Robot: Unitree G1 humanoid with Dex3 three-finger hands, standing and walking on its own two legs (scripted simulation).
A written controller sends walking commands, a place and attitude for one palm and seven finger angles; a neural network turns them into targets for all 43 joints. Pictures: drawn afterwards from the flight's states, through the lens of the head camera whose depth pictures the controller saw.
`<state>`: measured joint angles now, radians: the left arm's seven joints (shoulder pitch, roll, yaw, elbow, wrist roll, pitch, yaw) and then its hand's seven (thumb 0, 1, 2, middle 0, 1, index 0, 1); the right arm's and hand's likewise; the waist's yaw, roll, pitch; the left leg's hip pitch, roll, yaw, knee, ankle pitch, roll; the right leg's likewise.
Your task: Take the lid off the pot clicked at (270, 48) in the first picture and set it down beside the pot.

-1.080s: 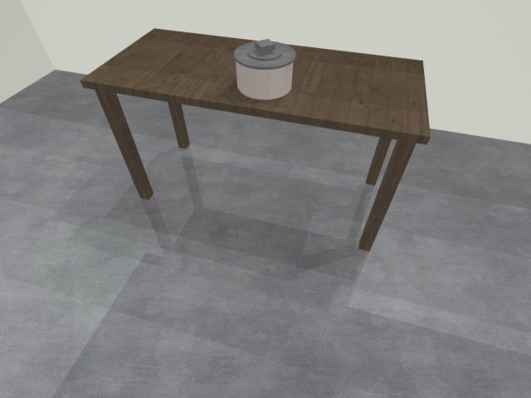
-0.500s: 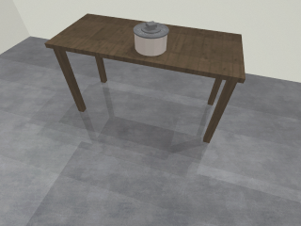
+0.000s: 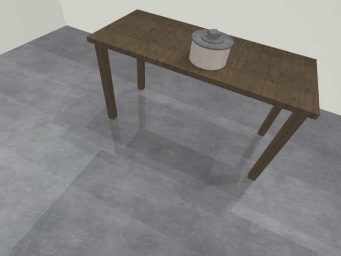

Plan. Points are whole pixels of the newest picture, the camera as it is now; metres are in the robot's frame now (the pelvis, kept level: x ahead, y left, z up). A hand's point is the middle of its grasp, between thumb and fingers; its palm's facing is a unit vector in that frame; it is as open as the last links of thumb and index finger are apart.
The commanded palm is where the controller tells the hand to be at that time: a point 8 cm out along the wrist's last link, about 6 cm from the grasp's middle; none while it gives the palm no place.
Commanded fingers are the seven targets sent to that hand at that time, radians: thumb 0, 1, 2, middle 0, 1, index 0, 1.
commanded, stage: walk to a spot facing it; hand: left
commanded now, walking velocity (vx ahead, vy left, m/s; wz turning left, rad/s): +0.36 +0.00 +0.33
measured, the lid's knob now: (213, 33) +1.08 -0.15 +0.05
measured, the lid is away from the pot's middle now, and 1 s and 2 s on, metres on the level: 0.00 0.00 0.00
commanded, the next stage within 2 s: turn to face it in 0.42 s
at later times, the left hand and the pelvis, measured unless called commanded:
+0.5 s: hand (101, 208) +0.28 +0.21 -0.16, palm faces +0.07 -0.99 -0.14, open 7.4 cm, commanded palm none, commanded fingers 0.00 0.90 0.90 -0.20 -0.30 -0.20 -0.30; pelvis +0.19 +0.04 +0.00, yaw +4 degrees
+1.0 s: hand (100, 181) +0.36 +0.23 -0.16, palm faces +0.03 -0.98 -0.21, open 7.4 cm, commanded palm none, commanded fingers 0.00 0.90 0.90 -0.20 -0.30 -0.20 -0.30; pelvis +0.34 +0.05 +0.01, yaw -7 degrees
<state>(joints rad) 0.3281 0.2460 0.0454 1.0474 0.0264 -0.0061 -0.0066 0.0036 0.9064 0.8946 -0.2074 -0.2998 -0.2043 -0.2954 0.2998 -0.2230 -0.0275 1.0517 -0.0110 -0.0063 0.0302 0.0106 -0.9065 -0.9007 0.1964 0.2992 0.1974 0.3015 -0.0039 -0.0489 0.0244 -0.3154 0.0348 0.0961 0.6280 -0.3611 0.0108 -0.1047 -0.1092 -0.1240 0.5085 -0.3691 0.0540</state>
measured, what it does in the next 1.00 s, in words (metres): walks ahead: right foot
